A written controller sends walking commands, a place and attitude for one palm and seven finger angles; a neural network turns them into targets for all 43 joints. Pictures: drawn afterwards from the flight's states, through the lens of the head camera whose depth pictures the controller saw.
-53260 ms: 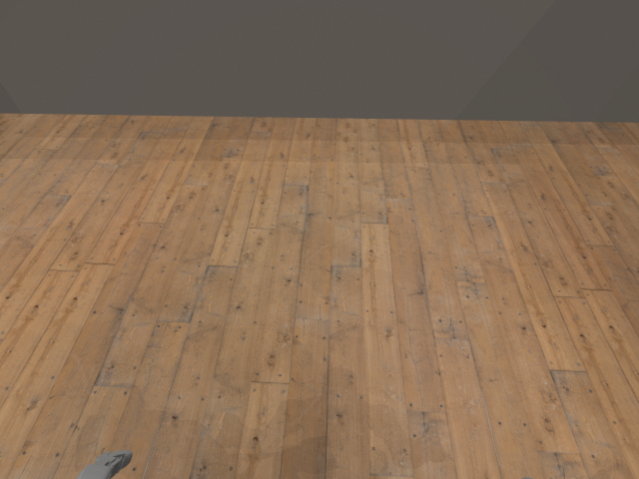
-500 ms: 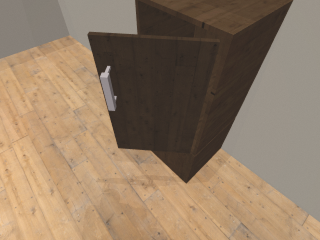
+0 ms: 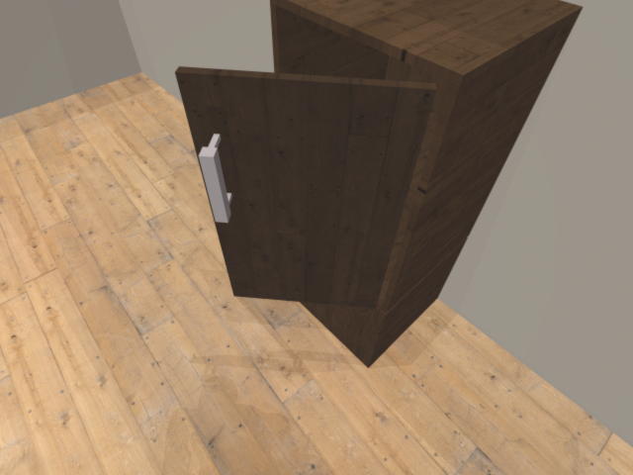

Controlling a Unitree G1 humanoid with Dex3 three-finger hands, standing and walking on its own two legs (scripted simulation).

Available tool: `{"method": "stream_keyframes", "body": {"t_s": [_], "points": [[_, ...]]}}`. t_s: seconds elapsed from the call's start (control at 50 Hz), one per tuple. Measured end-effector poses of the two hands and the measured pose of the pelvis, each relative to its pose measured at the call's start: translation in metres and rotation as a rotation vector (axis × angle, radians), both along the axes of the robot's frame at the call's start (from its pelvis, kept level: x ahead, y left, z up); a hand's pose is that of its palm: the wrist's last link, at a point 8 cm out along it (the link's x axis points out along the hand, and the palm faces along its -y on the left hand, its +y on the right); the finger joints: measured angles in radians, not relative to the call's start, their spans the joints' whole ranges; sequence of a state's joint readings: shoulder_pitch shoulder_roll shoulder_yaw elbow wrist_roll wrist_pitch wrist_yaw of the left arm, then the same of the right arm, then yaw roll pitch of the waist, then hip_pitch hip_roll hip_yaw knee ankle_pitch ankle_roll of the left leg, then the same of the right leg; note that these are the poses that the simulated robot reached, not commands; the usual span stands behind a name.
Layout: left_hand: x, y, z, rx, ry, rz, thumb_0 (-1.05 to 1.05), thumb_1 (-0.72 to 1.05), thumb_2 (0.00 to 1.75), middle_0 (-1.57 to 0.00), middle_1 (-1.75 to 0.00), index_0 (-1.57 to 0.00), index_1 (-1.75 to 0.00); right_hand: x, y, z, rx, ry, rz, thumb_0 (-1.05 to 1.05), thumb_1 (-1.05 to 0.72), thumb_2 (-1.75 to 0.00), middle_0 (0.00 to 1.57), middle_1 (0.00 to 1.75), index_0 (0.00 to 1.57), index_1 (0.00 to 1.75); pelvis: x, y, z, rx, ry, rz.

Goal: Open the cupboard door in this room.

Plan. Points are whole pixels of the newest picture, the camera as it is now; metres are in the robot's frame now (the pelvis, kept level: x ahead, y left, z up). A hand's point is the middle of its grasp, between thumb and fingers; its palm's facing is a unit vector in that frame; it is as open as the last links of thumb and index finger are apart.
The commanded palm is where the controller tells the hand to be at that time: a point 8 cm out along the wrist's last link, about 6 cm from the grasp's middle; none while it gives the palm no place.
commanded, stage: raise the hand with hooked fingers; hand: left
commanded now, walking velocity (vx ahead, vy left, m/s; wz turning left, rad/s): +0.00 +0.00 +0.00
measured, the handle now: (219, 179) +0.55 +0.20 +0.04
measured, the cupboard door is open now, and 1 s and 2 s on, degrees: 42 42 42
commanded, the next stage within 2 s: none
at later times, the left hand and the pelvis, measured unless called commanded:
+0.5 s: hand out of the picture +0.13 +0.18 -0.06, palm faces -0.04 -1.00 +0.03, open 8.5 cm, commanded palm +0.12 +0.25 -0.04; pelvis -0.06 -0.01 -0.06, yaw +1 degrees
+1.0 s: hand (114, 424) +0.17 +0.24 +0.01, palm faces +0.06 -1.00 -0.07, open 11.6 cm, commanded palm +0.14 +0.29 +0.01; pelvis -0.07 +0.01 -0.05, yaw +2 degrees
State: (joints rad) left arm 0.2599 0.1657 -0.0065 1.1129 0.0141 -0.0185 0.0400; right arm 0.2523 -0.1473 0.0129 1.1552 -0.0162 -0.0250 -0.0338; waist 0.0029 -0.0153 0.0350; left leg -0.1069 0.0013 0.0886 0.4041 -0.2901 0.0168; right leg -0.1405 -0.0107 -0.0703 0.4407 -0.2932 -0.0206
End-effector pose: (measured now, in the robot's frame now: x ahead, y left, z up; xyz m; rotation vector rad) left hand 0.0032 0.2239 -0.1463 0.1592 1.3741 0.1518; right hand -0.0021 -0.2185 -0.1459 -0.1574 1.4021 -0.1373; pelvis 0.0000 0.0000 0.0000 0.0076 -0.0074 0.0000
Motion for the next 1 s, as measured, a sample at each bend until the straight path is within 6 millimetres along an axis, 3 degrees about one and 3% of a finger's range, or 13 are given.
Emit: {"method": "stream_keyframes", "body": {"t_s": [0.12,0.2,0.28,0.34,0.4,0.52,0.58,0.64,0.72,0.78,0.84,0.9,1.0], "points": [[0.003,0.001,0.005,0.006,-0.044,0.056,0.01,0.93,0.90,-0.20,-0.30,-0.20,-0.30,0.002,-0.004,0.002,-0.008,-0.028,-0.003,0.01,-0.92,-0.89,0.20,0.30,0.20,0.30,-0.004,0.000,-0.001,-0.009,0.006,0.004],[0.076,0.022,0.071,0.086,-0.551,0.109,0.03,0.93,0.89,-0.20,-0.32,-0.21,-0.31,0.034,-0.016,0.012,-0.051,-0.294,0.019,0.02,-0.92,-0.89,0.21,0.30,0.20,0.30,-0.010,0.002,-0.004,0.001,0.014,0.022],[0.147,0.022,0.139,0.066,-1.012,0.031,0.02,0.87,0.87,-0.20,-0.35,-0.20,-0.34,0.080,-0.028,0.025,-0.071,-0.544,0.066,0.02,-0.91,-0.89,0.21,0.30,0.20,0.30,-0.025,0.002,-0.012,-0.002,0.054,0.048],[0.172,0.012,0.158,-0.027,-1.269,-0.054,0.01,0.81,0.84,-0.20,-0.38,-0.20,-0.38,0.111,-0.036,0.040,-0.091,-0.704,0.102,0.02,-0.91,-0.89,0.21,0.30,0.20,0.30,-0.038,-0.003,-0.025,0.005,0.111,0.031],[0.163,0.000,0.143,-0.148,-1.370,-0.156,0.00,0.74,0.82,-0.21,-0.42,-0.21,-0.42,0.135,-0.043,0.055,-0.107,-0.827,0.151,0.02,-0.91,-0.89,0.20,0.30,0.20,0.30,-0.049,-0.008,-0.040,0.010,0.148,0.018],[0.099,0.012,0.087,-0.194,-1.228,-0.122,0.01,0.59,0.76,-0.23,-0.51,-0.23,-0.50,0.160,-0.046,0.063,-0.140,-0.935,0.234,0.01,-0.90,-0.89,0.20,0.30,0.20,0.30,-0.064,-0.014,-0.066,0.001,0.179,0.028],[0.078,0.031,0.091,-0.095,-1.263,-0.053,0.01,0.52,0.73,-0.23,-0.55,-0.23,-0.55,0.160,-0.036,0.053,-0.132,-0.922,0.271,0.01,-0.90,-0.89,0.20,0.30,0.20,0.30,-0.069,-0.015,-0.073,-0.020,0.177,0.045],[0.081,0.040,0.114,-0.025,-1.386,-0.076,0.01,0.45,0.70,-0.23,-0.59,-0.23,-0.59,0.152,-0.021,0.036,-0.098,-0.882,0.296,0.01,-0.90,-0.89,0.20,0.30,0.20,0.30,-0.074,-0.015,-0.078,-0.042,0.174,0.062],[0.111,0.035,0.137,-0.078,-1.461,-0.224,0.01,0.35,0.66,-0.24,-0.65,-0.24,-0.65,0.127,-0.001,0.012,-0.039,-0.810,0.279,0.02,-0.90,-0.89,0.20,0.30,0.20,0.30,-0.081,-0.012,-0.079,-0.060,0.171,0.071],[0.138,0.031,0.136,-0.165,-1.368,-0.301,0.01,0.28,0.63,-0.24,-0.70,-0.24,-0.70,0.103,0.006,0.003,-0.010,-0.756,0.219,0.02,-0.90,-0.89,0.21,0.30,0.20,0.30,-0.083,-0.009,-0.074,-0.058,0.172,0.060],[0.151,0.037,0.132,-0.212,-1.262,-0.266,0.01,0.21,0.60,-0.25,-0.74,-0.25,-0.74,0.079,0.006,0.003,-0.009,-0.710,0.151,0.02,-0.90,-0.89,0.21,0.30,0.20,0.30,-0.080,-0.004,-0.066,-0.046,0.173,0.042],[0.151,0.050,0.139,-0.178,-1.253,-0.186,0.00,0.15,0.57,-0.26,-0.79,-0.26,-0.79,0.063,0.000,0.008,-0.031,-0.678,0.113,0.02,-0.90,-0.89,0.21,0.30,0.21,0.30,-0.075,0.000,-0.059,-0.036,0.170,0.027],[0.142,0.070,0.159,-0.062,-1.347,-0.144,0.00,0.03,0.52,-0.26,-0.86,-0.26,-0.86,0.056,-0.013,0.015,-0.080,-0.649,0.135,0.02,-0.90,-0.89,0.21,0.30,0.20,0.30,-0.069,0.007,-0.054,-0.038,0.163,0.031]]}}
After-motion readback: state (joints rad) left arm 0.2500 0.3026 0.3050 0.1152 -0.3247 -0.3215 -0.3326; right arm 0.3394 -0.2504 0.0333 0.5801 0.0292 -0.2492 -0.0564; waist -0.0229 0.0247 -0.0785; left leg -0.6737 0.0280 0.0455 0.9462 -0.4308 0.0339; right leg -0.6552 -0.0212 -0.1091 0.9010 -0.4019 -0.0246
